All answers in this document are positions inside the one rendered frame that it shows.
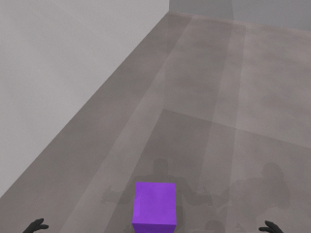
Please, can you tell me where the right robot hand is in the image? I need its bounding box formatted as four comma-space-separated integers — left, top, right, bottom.
259, 220, 284, 233

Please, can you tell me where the left robot hand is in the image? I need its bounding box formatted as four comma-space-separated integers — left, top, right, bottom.
22, 218, 49, 233

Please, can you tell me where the carton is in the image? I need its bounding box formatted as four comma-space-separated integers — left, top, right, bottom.
132, 182, 177, 233

